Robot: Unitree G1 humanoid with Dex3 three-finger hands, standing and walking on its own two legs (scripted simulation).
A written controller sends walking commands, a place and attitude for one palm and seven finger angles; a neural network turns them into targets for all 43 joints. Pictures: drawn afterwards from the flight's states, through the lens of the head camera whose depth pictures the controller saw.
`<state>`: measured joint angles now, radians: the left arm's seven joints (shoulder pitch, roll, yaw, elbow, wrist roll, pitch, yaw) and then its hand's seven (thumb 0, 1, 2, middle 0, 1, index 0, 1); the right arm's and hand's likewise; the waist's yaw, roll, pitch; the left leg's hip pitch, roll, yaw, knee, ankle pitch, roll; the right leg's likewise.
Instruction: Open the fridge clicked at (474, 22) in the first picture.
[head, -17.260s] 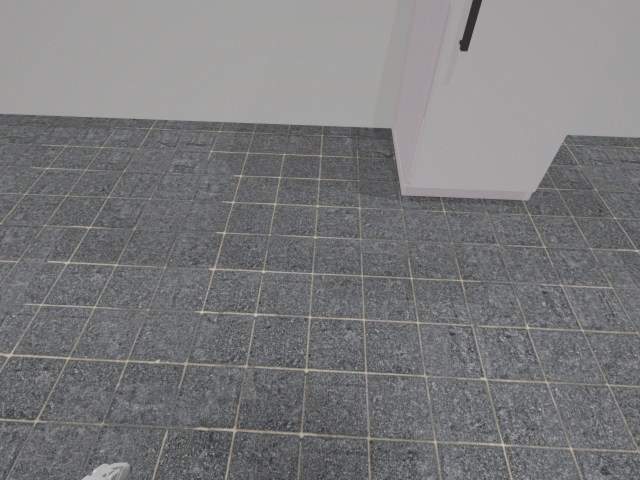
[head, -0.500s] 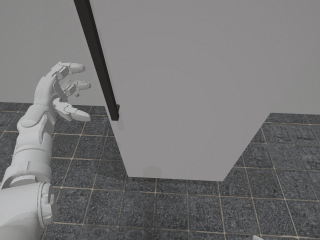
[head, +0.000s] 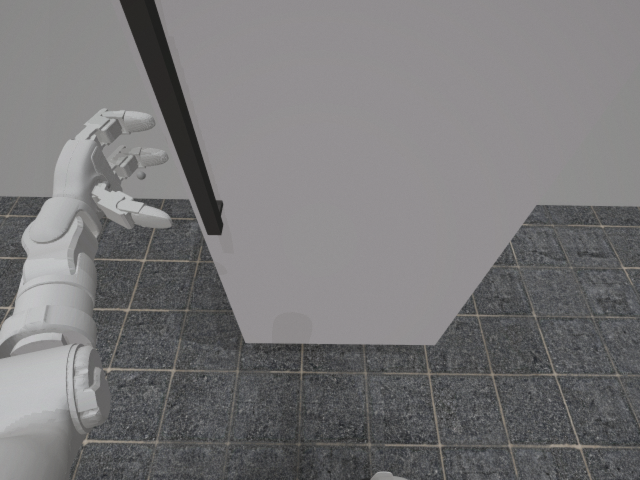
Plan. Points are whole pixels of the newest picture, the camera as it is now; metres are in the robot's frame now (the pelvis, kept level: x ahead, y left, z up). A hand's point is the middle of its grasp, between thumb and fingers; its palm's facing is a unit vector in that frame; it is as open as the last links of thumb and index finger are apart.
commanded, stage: move the hooked fingers beside the handle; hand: left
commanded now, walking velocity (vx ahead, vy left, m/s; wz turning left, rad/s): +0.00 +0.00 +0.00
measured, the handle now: (187, 125) +0.51 +0.15 +0.16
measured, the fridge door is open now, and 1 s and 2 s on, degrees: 0 0 0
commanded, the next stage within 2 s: feel for the door with the fingertips in 0.48 s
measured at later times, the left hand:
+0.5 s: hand (135, 178) +0.44 +0.21 +0.14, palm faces -0.05 -1.00 +0.00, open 14.0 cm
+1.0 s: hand (178, 171) +0.45 +0.16 +0.13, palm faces -0.06 -1.00 +0.01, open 14.0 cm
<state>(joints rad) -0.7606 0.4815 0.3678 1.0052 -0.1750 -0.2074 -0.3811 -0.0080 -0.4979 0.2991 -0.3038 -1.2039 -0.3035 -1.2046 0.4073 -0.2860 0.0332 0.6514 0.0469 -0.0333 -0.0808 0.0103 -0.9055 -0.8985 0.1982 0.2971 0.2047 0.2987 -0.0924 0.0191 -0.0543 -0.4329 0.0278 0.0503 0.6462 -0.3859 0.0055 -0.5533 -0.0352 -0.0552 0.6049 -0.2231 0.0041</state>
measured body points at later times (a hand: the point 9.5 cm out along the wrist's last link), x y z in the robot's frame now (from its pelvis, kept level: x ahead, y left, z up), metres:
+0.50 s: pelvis +0.00 +0.00 +0.00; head +0.05 +0.00 +0.45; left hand +0.44 +0.26 +0.14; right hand +0.08 -0.26 -0.11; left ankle -0.04 +0.11 -0.72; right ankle +0.04 -0.13 -0.72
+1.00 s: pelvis +0.00 +0.00 +0.00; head +0.05 -0.01 +0.45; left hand +0.45 +0.22 +0.13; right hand +0.05 -0.26 -0.12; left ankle -0.04 +0.11 -0.72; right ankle +0.04 -0.13 -0.72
